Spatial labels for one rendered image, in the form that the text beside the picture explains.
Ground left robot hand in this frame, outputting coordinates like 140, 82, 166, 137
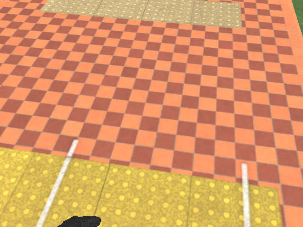
57, 216, 101, 227

